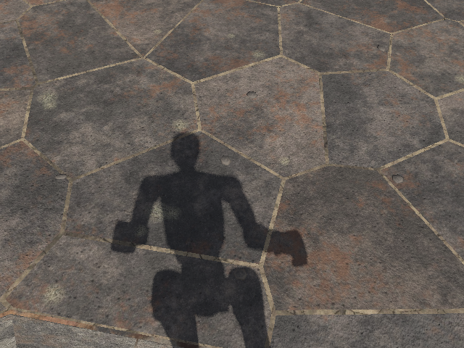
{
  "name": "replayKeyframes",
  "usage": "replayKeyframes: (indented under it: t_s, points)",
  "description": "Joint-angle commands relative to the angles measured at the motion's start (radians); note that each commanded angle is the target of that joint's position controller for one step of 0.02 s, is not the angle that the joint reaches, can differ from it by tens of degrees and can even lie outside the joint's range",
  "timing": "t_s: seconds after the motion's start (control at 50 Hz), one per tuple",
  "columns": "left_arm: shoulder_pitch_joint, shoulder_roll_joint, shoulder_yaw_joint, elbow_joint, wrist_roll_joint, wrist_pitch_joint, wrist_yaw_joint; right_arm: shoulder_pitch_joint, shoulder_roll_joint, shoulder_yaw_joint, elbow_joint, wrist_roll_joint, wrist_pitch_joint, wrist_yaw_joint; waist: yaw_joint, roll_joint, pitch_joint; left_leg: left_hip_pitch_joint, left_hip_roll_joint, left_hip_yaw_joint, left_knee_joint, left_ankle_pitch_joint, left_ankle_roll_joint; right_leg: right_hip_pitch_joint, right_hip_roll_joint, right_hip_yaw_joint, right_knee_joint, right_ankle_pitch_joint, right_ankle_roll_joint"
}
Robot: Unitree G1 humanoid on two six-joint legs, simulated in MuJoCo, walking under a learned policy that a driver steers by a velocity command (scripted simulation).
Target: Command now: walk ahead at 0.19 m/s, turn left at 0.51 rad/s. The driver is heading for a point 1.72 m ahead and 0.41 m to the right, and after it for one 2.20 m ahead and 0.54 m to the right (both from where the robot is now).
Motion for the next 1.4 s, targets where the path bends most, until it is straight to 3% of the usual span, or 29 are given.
replayKeyframes:
  t_s: [0.02, 0.04, 0.06, 0.1, 0.14, 0.28, 0.36, 0.4, 0.44, 0.46, 0.48, 0.5, 0.52, 0.56, 0.58, 0.68, 0.86, 0.92, 0.96, 0.98, 1.0, 1.02, 1.04, 1.06, 1.08, 1.12, 1.18, 1.28, 1.4]
  points:
    - [0.075, 0.102, 0.035, -0.044, 0.001, -0.035, -0.003, -0.035, -0.106, -0.023, -0.067, 0.0, -0.018, -0.005, 0.062, 0.111, -0.089, -0.079, 0.154, -0.255, -0.084, -0.308, 0.1, 0.241, -0.07, 0.009, -0.218, 0.092, -0.063]
    - [0.152, 0.137, 0.036, -0.04, 0.025, -0.039, 0.0, 0.005, -0.024, 0.004, -0.062, -0.017, -0.025, -0.002, 0.066, -0.062, -0.15, -0.191, 0.054, -0.107, 0.189, -0.398, 0.034, 0.378, -0.264, 0.217, -0.273, -0.044, -0.131]
    - [0.204, 0.231, 0.058, -0.016, 0.056, -0.047, -0.014, -0.032, -0.073, -0.014, -0.11, 0.002, -0.042, -0.007, 0.064, -0.233, -0.04, -0.424, -0.035, 0.013, 0.357, -0.395, 0.007, 0.319, -0.401, 0.549, -0.381, -0.27, -0.268]
    - [0.12, 0.13, 0.031, -0.026, 0.023, -0.066, -0.009, -0.024, -0.151, -0.037, -0.072, -0.007, -0.062, -0.007, 0.036, -0.163, 0.071, -0.496, 0.066, 0.007, 0.508, -0.23, -0.026, 0.263, -0.372, 0.482, -0.406, -0.355, -0.278]
    - [0.128, 0.108, 0.02, -0.015, 0.009, -0.065, 0.002, -0.014, -0.125, -0.035, -0.048, -0.016, -0.07, 0.002, 0.04, -0.141, 0.068, -0.51, 0.092, 0.045, 0.524, -0.119, -0.054, 0.299, -0.309, 0.361, -0.413, -0.234, -0.238]
    - [0.236, 0.144, 0.019, 0.03, 0.004, -0.063, 0.004, -0.174, -0.013, 0.01, -0.082, -0.011, -0.118, 0.036, 0.118, -0.139, 0.061, -0.369, 0.155, 0.217, 0.229, 0.093, -0.087, 0.243, -0.242, 0.113, -0.447, 0.121, -0.241]
    - [0.287, 0.18, 0.023, 0.058, -0.01, -0.054, -0.007, -0.207, -0.032, 0.009, -0.089, 0.003, -0.128, 0.056, 0.124, -0.148, 0.066, -0.22, 0.132, 0.25, 0.074, 0.101, -0.061, 0.214, -0.279, 0.092, -0.427, 0.187, -0.244]
    - [0.28, 0.191, 0.025, 0.067, -0.018, -0.047, -0.007, -0.167, -0.057, 0.0, -0.084, 0.009, -0.131, 0.061, 0.08, -0.155, 0.057, -0.138, 0.124, 0.249, 0.015, 0.099, -0.023, 0.228, -0.308, 0.096, -0.393, 0.268, -0.227]
    - [0.273, 0.171, 0.015, 0.072, -0.017, -0.042, -0.003, 0.017, -0.112, -0.032, -0.027, 0.005, -0.129, 0.051, -0.027, -0.112, -0.052, 0.15, 0.085, 0.274, -0.058, 0.115, 0.029, 0.188, -0.251, 0.012, -0.172, 0.546, -0.179]
    - [0.267, 0.127, -0.004, 0.057, 0.0, -0.045, -0.002, 0.182, -0.159, -0.052, 0.005, 0.001, -0.126, 0.04, -0.106, -0.055, -0.177, 0.404, 0.183, 0.17, -0.043, 0.085, 0.073, 0.054, -0.201, -0.041, 0.075, 0.481, -0.137]
    - [0.328, 0.026, -0.038, 0.008, 0.011, -0.059, 0.002, 0.289, -0.271, -0.073, 0.022, -0.023, -0.12, 0.036, -0.094, 0.234, -0.317, 0.695, 0.462, -0.301, -0.127, -0.141, 0.217, -0.295, -0.052, -0.112, 0.472, 0.043, -0.057]
    - [0.296, 0.09, -0.023, 0.016, -0.003, -0.077, 0.003, 0.295, -0.195, -0.05, 0.027, -0.017, -0.125, 0.042, -0.107, 0.232, -0.318, 0.642, 0.49, -0.512, -0.253, -0.279, 0.251, -0.404, -0.04, 0.024, 0.619, -0.225, -0.061]
    - [0.236, 0.148, -0.005, -0.002, -0.029, -0.085, -0.006, 0.218, -0.146, -0.029, 0.027, -0.015, -0.127, 0.043, -0.082, 0.19, -0.171, 0.537, 0.469, -0.382, -0.266, -0.292, 0.219, -0.484, -0.1, 0.02, 0.673, -0.159, -0.078]
    - [0.169, 0.13, -0.008, -0.006, -0.008, -0.087, -0.011, 0.113, -0.095, -0.011, 0.019, -0.022, -0.127, 0.047, -0.034, 0.088, -0.04, 0.332, 0.384, -0.186, -0.303, -0.114, 0.192, -0.454, -0.165, -0.015, 0.602, -0.006, -0.085]
    - [0.183, 0.119, -0.006, 0.003, -0.002, -0.079, -0.014, 0.079, -0.074, -0.004, 0.016, -0.031, -0.132, 0.047, -0.002, 0.1, -0.019, 0.261, 0.354, -0.112, -0.331, -0.026, 0.179, -0.402, -0.191, -0.009, 0.568, 0.046, -0.081]
    - [0.162, 0.072, -0.015, 0.009, -0.005, -0.037, -0.014, 0.072, -0.081, -0.012, 0.059, -0.035, -0.166, 0.041, 0.025, 0.063, 0.036, 0.159, 0.327, 0.106, -0.411, 0.213, 0.177, -0.405, -0.183, 0.012, 0.464, 0.217, -0.037]
    - [-0.108, 0.029, -0.041, -0.1, -0.005, -0.056, -0.065, 0.173, -0.127, -0.018, 0.143, -0.017, -0.144, 0.021, -0.064, 0.013, 0.101, 0.328, 0.353, 0.311, -0.392, 0.373, 0.116, -0.401, -0.118, -0.071, 0.029, 0.434, -0.088]
    - [-0.112, 0.054, -0.03, -0.135, -0.003, -0.055, -0.085, 0.172, -0.156, -0.025, 0.148, -0.014, -0.115, 0.01, -0.033, 0.047, 0.052, 0.436, 0.371, 0.348, -0.25, 0.752, 0.088, -0.351, -0.061, -0.143, 0.003, 0.282, -0.134]
    - [0.025, 0.112, 0.0, -0.12, -0.002, -0.045, -0.081, 0.165, -0.185, -0.032, 0.138, -0.018, -0.095, -0.005, 0.051, 0.092, -0.063, 0.452, 0.361, 0.375, -0.013, 1.076, 0.065, -0.156, 0.013, -0.192, 0.018, 0.181, -0.178]
    - [0.181, 0.163, 0.029, -0.089, -0.006, -0.042, -0.068, 0.15, -0.184, -0.029, 0.128, -0.016, -0.09, -0.012, 0.14, 0.072, -0.146, 0.341, 0.33, 0.399, 0.205, 1.049, 0.035, 0.088, 0.036, -0.175, -0.041, 0.234, -0.218]
    - [0.325, 0.246, 0.054, -0.065, -0.006, -0.027, -0.046, 0.18, -0.14, -0.009, 0.101, -0.039, -0.101, -0.017, 0.179, -0.061, -0.266, 0.077, 0.274, 0.4, 0.522, 0.638, 0.001, 0.423, -0.135, 0.089, -0.032, 0.271, -0.285]
    - [0.278, 0.292, 0.057, -0.091, -0.014, -0.033, -0.044, 0.268, -0.016, 0.033, 0.066, -0.046, -0.132, 0.008, 0.074, -0.283, -0.392, -0.345, 0.036, 0.271, 0.896, -0.292, -0.065, 0.744, -0.38, 0.683, -0.16, 0.101, -0.504]
    - [0.301, 0.202, 0.035, -0.095, -0.006, -0.035, -0.043, 0.167, -0.134, 0.008, 0.054, -0.017, -0.172, 0.029, 0.15, -0.138, -0.424, -0.448, 0.085, 0.085, 0.942, -0.284, -0.044, 0.751, -0.372, 0.72, -0.249, 0.014, -0.467]
    - [0.269, 0.171, 0.025, -0.09, 0.004, -0.04, -0.039, 0.068, -0.145, 0.006, 0.014, 0.018, -0.189, 0.038, 0.146, -0.086, -0.27, -0.486, 0.128, 0.099, 0.894, -0.209, -0.027, 0.629, -0.335, 0.56, -0.265, 0.058, -0.415]
    - [0.21, 0.164, 0.022, -0.092, 0.004, -0.045, -0.04, 0.037, -0.12, 0.014, 0.001, 0.006, -0.197, 0.033, 0.094, 0.028, -0.15, -0.47, 0.168, 0.114, 0.787, -0.149, -0.026, 0.457, -0.291, 0.451, -0.28, 0.183, -0.388]
    - [0.127, 0.129, 0.01, -0.115, 0.017, -0.049, -0.033, 0.051, -0.123, 0.005, 0.008, -0.027, -0.181, 0.025, 0.028, 0.01, -0.077, -0.358, 0.211, 0.121, 0.671, -0.099, -0.048, 0.255, -0.231, 0.335, -0.316, 0.362, -0.373]
    - [0.116, 0.139, 0.013, -0.099, 0.01, -0.053, -0.021, 0.077, -0.093, 0.012, 0.013, -0.041, -0.152, 0.021, -0.002, -0.021, -0.046, -0.307, 0.217, 0.154, 0.546, -0.063, -0.103, 0.109, -0.201, 0.257, -0.356, 0.461, -0.381]
    - [0.168, 0.175, 0.024, -0.063, -0.002, -0.035, 0.003, -0.123, -0.04, 0.036, -0.032, -0.039, -0.154, 0.025, 0.073, -0.061, -0.013, -0.202, 0.15, 0.187, 0.153, 0.28, -0.134, -0.007, -0.103, 0.152, -0.332, 0.331, -0.294]
    - [0.222, 0.169, 0.026, -0.032, -0.009, -0.02, 0.007, -0.159, -0.112, 0.003, -0.049, -0.012, -0.175, 0.041, 0.067, -0.12, -0.03, -0.113, 0.12, 0.13, -0.016, 0.214, -0.082, 0.133, -0.171, 0.33, -0.194, 0.185, -0.243]
Keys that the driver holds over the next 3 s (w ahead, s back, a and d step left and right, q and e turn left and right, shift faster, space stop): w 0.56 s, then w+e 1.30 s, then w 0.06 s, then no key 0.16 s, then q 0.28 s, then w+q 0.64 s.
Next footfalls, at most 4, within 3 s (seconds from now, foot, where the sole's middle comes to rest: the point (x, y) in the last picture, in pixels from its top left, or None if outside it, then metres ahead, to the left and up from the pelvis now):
0.02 right None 0.04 -0.12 -0.77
0.46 left None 0.26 0.17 -0.77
0.98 right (247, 306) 0.60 -0.04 -0.77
1.46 left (200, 219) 0.90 0.10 -0.77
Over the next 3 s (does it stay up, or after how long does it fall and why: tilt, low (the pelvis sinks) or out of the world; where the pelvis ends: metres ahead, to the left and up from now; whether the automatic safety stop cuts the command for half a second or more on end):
stays up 1.26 -0.30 -0.01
